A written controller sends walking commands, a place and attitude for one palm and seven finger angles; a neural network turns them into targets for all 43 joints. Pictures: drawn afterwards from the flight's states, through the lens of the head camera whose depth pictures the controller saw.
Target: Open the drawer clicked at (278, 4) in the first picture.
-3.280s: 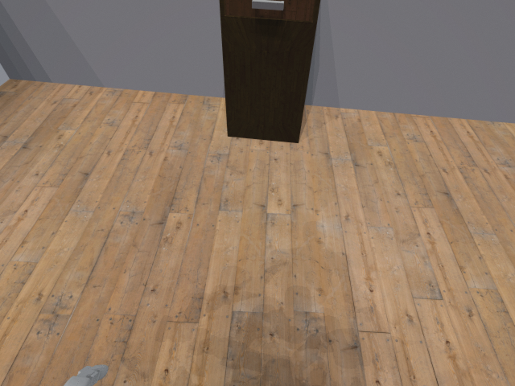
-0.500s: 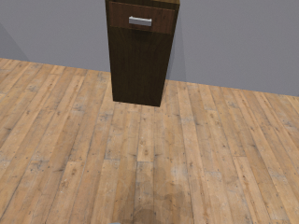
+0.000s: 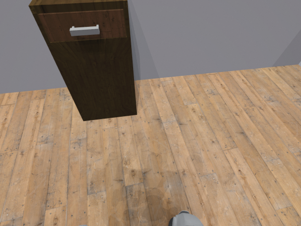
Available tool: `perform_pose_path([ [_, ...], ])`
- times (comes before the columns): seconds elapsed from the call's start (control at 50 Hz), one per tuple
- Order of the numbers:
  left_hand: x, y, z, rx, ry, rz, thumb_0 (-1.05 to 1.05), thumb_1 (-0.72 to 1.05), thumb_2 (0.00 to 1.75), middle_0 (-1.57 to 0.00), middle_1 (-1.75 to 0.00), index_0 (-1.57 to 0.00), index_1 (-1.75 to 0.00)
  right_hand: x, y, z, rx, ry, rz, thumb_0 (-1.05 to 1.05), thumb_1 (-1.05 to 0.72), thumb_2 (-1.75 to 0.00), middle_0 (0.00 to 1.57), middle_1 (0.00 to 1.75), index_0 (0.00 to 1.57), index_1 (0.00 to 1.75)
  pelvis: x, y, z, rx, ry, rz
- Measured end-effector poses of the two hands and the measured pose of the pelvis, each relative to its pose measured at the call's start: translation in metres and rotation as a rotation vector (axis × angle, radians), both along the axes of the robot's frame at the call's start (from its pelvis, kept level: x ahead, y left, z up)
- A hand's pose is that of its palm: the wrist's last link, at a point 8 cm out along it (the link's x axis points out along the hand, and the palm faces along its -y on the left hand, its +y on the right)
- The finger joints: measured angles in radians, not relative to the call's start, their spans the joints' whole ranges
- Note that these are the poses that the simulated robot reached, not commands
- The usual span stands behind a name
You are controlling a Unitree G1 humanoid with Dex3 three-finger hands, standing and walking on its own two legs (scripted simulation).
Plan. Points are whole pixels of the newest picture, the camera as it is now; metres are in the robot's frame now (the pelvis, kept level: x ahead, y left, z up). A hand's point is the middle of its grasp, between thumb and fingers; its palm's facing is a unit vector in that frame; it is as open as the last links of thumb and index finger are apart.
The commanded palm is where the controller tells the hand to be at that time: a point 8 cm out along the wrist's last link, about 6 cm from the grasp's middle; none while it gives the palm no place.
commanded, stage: walk to a spot facing it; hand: left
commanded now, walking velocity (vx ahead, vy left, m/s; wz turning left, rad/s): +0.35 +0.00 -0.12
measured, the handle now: (85, 29) +0.99 +0.34 +0.02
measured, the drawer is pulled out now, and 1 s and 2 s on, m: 0.00 0.00 0.00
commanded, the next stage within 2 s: turn to face it in 0.20 s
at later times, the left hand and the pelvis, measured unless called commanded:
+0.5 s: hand (106, 222) +0.17 +0.14 -0.18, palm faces +0.17 -0.97 -0.15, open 7.3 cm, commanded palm none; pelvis +0.20 -0.02 +0.00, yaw +6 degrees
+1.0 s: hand (98, 163) +0.35 +0.19 -0.16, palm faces +0.14 -0.97 -0.21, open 7.3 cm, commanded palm none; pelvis +0.31 +0.01 +0.01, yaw +8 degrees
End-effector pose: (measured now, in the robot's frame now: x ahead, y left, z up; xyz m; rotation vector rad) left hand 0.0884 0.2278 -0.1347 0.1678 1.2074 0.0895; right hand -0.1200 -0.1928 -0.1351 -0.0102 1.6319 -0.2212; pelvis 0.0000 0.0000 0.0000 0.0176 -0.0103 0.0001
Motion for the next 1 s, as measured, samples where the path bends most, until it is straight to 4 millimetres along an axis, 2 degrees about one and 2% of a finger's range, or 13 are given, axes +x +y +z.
perform_pose_path([
  [0.08, 0.071, -0.024, -0.007, 0.018, -0.09, -0.043, 0.01, 0.91, 0.9, -0.19, -0.3, -0.2, -0.3, 0.02, -0.009, -0.016, 0.045, 0.077, -0.036, 0.0, -0.91, -0.9, 0.2, 0.3, 0.2, 0.3, 0.045, -0.022, -0.017, -0.004, 0.0, -0.015],
  [0.14, 0.091, -0.038, -0.005, 0.012, -0.113, -0.018, 0.0, 0.91, 0.9, -0.19, -0.3, -0.2, -0.3, 0.065, -0.027, -0.02, 0.042, 0.045, -0.024, 0.0, -0.91, -0.9, 0.21, 0.3, 0.2, 0.3, 0.067, -0.034, -0.015, -0.009, -0.015, -0.011],
  [0.2, 0.093, -0.044, 0.001, 0.012, -0.083, 0.03, 0.0, 0.92, 0.9, -0.2, -0.3, -0.2, -0.3, 0.132, -0.048, -0.018, 0.005, -0.069, 0.01, 0.01, -0.91, -0.9, 0.2, 0.3, 0.2, 0.3, 0.09, -0.039, -0.005, -0.011, -0.017, -0.009],
  [0.26, 0.095, -0.035, 0.01, 0.048, -0.06, 0.061, -0.02, 0.96, 0.9, -0.2, -0.3, -0.21, -0.3, 0.203, -0.065, -0.012, -0.027, -0.199, 0.056, 0.0, -0.91, -0.9, 0.2, 0.29, 0.19, 0.3, 0.112, -0.042, 0.003, -0.017, -0.01, 0.009],
  [0.36, 0.088, -0.031, 0.009, 0.041, 0.02, 0.107, -0.02, 0.95, 0.9, -0.2, -0.3, -0.2, -0.3, 0.306, -0.075, -0.001, -0.057, -0.35, 0.135, 0.0, -0.92, -0.9, 0.2, 0.29, 0.19, 0.3, 0.149, -0.038, 0.008, -0.027, -0.005, 0.047],
  [0.46, 0.072, -0.036, -0.005, -0.015, 0.118, 0.183, 0.0, 0.93, 0.9, -0.19, -0.3, -0.2, -0.3, 0.387, -0.06, 0.005, -0.062, -0.416, 0.24, 0.0, -0.92, -0.9, 0.2, 0.29, 0.19, 0.3, 0.184, -0.025, 0.005, -0.043, -0.013, 0.084],
  [0.56, 0.055, -0.034, -0.03, -0.084, 0.244, 0.257, 0.0, 0.91, 0.9, -0.2, -0.3, -0.2, -0.3, 0.449, -0.028, 0.002, -0.073, -0.461, 0.328, 0.0, -0.92, -0.9, 0.2, 0.29, 0.19, 0.3, 0.219, -0.002, -0.01, -0.053, -0.018, 0.107],
  [0.62, 0.059, -0.027, -0.033, -0.097, 0.295, 0.261, 0.01, 0.91, 0.9, -0.2, -0.3, -0.2, -0.3, 0.463, -0.013, 0.003, -0.072, -0.473, 0.335, 0.0, -0.91, -0.9, 0.2, 0.29, 0.19, 0.3, 0.23, 0.008, -0.011, -0.039, -0.023, 0.105],
  [0.68, 0.078, -0.014, -0.025, -0.09, 0.284, 0.247, 0.01, 0.91, 0.9, -0.2, -0.3, -0.2, -0.3, 0.463, -0.009, 0.007, -0.091, -0.463, 0.294, -0.01, -0.93, -0.9, 0.2, 0.29, 0.2, 0.3, 0.239, 0.016, -0.004, -0.034, -0.02, 0.108],
  [0.74, 0.107, -0.001, -0.016, -0.069, 0.233, 0.24, 0.01, 0.91, 0.9, -0.2, -0.3, -0.2, -0.3, 0.458, -0.012, 0.01, -0.102, -0.425, 0.287, -0.02, -0.95, -0.9, 0.21, 0.3, 0.2, 0.3, 0.25, 0.021, 0.003, -0.03, -0.012, 0.117],
  [0.84, 0.158, 0.015, -0.005, -0.03, 0.139, 0.233, 0.01, 0.91, 0.9, -0.19, -0.3, -0.2, -0.3, 0.439, -0.012, 0.007, -0.078, -0.329, 0.264, -0.01, -0.94, -0.9, 0.2, 0.3, 0.2, 0.3, 0.271, 0.022, 0.009, -0.022, -0.006, 0.131],
  [0.92, 0.2, 0.019, 0.003, 0.001, 0.088, 0.21, 0.01, 0.92, 0.9, -0.19, -0.3, -0.2, -0.3, 0.423, -0.012, 0.001, -0.042, -0.251, 0.226, -0.01, -0.92, -0.9, 0.2, 0.3, 0.2, 0.3, 0.289, 0.016, 0.01, -0.013, -0.004, 0.135],
  [1.0, 0.244, 0.013, 0.01, 0.027, 0.043, 0.174, 0.01, 0.92, 0.9, -0.19, -0.3, -0.2, -0.3, 0.412, -0.017, -0.006, -0.007, -0.18, 0.183, 0.0, -0.92, -0.9, 0.2, 0.3, 0.2, 0.3, 0.31, 0.005, 0.009, -0.002, 0.001, 0.133],
])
